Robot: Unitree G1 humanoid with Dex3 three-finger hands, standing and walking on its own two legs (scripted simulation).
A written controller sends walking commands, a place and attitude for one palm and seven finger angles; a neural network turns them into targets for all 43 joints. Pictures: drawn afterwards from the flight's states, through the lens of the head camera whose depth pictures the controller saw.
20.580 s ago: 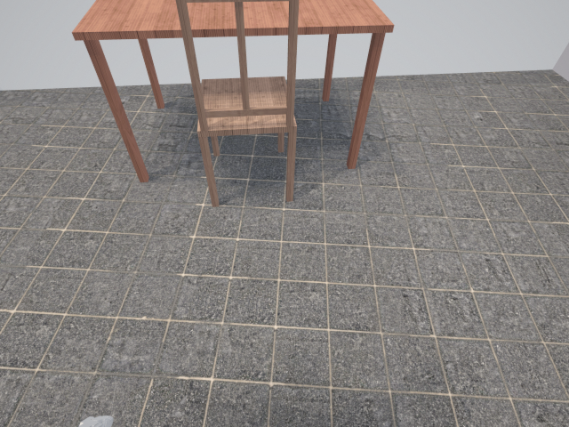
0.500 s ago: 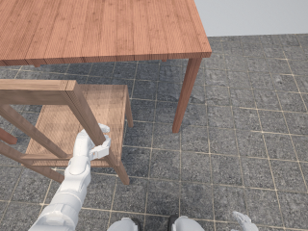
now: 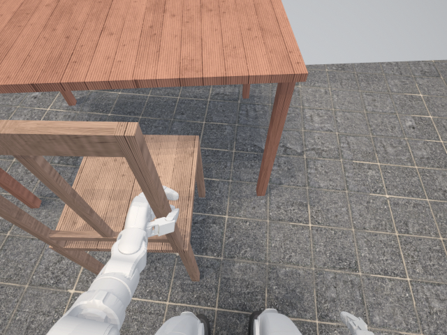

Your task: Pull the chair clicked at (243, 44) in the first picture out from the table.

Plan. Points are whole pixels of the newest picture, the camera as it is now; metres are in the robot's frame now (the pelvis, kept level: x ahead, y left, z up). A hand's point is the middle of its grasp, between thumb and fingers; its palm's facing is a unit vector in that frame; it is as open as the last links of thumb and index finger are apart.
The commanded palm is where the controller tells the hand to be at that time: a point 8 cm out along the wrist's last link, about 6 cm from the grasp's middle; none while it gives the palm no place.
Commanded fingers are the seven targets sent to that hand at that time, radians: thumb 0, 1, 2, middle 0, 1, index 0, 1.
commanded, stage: step backward, pulling the chair out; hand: left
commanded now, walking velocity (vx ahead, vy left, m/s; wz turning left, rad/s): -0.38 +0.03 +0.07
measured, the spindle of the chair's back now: (76, 203) +0.36 +0.31 -0.04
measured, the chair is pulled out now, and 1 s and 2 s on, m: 0.16 0.24 0.46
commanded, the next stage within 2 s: none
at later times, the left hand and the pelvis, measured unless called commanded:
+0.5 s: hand (168, 225) +0.32 +0.12 -0.06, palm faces -0.06 -0.98 -0.17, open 5.9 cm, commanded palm +0.30 +0.17 -0.06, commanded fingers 0.00 0.90 0.90 -0.50 -1.45 -0.50 -1.45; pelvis -0.02 +0.00 +0.01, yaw -1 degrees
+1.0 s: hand (167, 264) +0.25 +0.11 -0.06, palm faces -0.08 -0.98 -0.17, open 6.1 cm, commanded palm +0.23 +0.17 -0.05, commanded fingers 0.00 0.90 0.90 -0.50 -1.45 -0.50 -1.45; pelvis -0.09 +0.00 +0.01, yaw -1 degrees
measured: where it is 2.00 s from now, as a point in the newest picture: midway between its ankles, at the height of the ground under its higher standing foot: outside the picture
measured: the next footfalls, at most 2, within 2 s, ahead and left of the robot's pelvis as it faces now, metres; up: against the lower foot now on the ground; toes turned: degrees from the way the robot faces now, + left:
right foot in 0.42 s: +0.06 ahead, -0.13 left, +0.00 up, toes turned -2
left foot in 0.76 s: +0.03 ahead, +0.11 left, +0.00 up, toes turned -1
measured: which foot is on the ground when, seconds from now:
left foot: down 0.00-0.62, up 0.64-0.74, down 0.76-1.00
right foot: down 0.00-0.28, up 0.30-0.40, down 0.42-0.80, up 0.82-0.96, down 0.98-1.00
